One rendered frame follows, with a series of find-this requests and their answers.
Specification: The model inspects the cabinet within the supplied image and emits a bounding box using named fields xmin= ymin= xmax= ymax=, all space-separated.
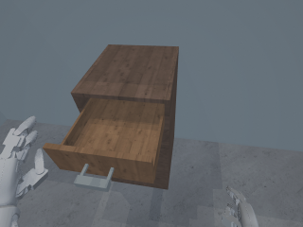
xmin=71 ymin=44 xmax=179 ymax=190

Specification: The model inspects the drawer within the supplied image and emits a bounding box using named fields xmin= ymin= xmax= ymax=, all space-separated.
xmin=43 ymin=97 xmax=165 ymax=183

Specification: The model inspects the handle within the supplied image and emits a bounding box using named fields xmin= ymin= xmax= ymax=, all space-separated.
xmin=73 ymin=164 xmax=115 ymax=192

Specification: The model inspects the robot left forearm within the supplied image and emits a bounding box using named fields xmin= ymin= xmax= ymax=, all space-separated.
xmin=0 ymin=205 xmax=21 ymax=227

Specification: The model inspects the left robot hand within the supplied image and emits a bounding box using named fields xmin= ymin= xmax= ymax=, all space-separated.
xmin=0 ymin=115 xmax=48 ymax=206

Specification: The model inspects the right robot hand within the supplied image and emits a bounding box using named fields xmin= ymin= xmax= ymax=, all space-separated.
xmin=222 ymin=186 xmax=259 ymax=227

